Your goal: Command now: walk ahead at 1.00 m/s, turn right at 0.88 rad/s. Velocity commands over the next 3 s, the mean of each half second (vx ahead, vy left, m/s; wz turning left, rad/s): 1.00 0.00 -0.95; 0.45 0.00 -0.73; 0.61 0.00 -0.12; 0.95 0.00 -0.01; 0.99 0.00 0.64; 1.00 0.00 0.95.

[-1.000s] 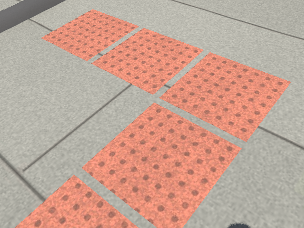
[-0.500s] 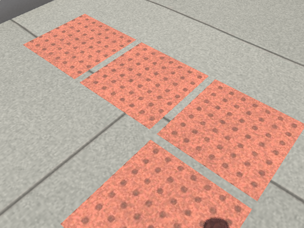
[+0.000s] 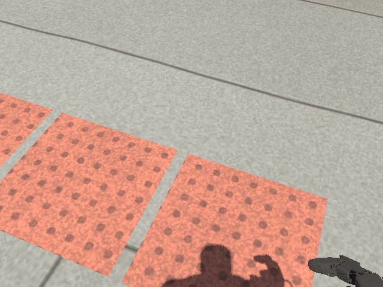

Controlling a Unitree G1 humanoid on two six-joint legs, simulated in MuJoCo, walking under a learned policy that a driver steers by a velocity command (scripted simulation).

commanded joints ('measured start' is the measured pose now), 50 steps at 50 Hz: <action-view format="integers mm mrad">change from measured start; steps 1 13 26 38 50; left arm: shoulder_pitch -108 -214 -568 -390 -261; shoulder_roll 167 126 21 131 50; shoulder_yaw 45 5 -59 29 12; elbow -111 -206 -372 -356 -243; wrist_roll -9 15 19 -21 -18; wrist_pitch -40 -5 47 -20 51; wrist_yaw -2 -3 -92 -8 53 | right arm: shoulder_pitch -89 240 391 304 52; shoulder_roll -85 -189 -183 -232 -146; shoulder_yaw -14 -106 -93 -126 -113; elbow -89 24 206 25 -60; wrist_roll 25 9 34 71 47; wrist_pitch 4 2 -53 -26 -35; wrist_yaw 13 -36 -24 -61 -12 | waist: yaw -34 -130 -61 -145 -52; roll -9 87 37 168 -108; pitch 89 -137 103 -70 -133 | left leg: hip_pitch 249 810 641 65 302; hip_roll -51 236 61 -36 -140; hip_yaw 109 -436 392 -29 65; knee -287 -761 -846 349 -536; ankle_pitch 278 -409 924 -193 331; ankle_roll -20 150 24 -57 30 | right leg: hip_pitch -345 -665 -504 -100 -78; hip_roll -188 -227 -214 -390 -254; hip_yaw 239 -10 -291 354 212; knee -247 993 457 -64 232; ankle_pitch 248 -27 267 681 521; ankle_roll -107 58 11 -208 17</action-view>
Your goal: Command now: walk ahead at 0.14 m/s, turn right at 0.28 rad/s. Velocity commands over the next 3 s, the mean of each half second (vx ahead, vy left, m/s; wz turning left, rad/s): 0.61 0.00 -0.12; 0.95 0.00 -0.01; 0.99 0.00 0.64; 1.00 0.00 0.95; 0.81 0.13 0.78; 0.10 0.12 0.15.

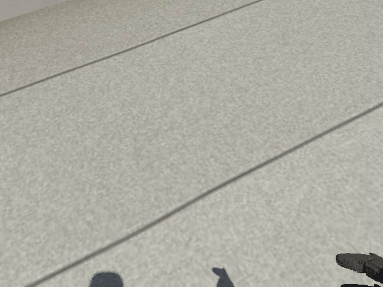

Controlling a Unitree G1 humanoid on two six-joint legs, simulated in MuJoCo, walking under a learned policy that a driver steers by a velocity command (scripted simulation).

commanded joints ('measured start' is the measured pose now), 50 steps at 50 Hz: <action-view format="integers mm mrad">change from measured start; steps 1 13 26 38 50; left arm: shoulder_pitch -18 44 168 263 17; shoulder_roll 72 20 145 176 37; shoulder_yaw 15 -20 8 21 -30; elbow -53 -61 -26 107 -2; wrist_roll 11 82 41 38 75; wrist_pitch -13 -23 -95 -110 -70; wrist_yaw -3 -90 -31 -44 -84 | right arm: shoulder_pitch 81 174 88 -139 301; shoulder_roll -120 -136 -98 -76 -86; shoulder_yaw -47 -63 -46 -17 -31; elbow -45 33 -41 -80 167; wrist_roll -15 -12 -35 -20 4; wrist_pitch -28 56 44 65 6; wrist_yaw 9 21 62 82 25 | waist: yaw -80 -25 -25 -1 -38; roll -140 101 -140 -162 35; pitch -164 -104 -32 73 48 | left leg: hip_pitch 308 133 -350 42 373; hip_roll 11 87 29 0 169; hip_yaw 23 -153 1 192 -219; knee -144 -436 434 8 -459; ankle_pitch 244 -624 -264 -185 -491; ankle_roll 73 211 51 134 273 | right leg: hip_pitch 15 -181 212 243 -513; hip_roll -197 -201 -473 -427 -348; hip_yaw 121 -206 247 -128 -124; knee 129 324 -436 -447 610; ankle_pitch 608 -28 -308 583 139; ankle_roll -6 79 -75 -43 66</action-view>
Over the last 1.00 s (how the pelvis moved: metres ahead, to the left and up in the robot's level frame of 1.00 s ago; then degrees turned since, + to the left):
0.80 -0.12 -0.01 -51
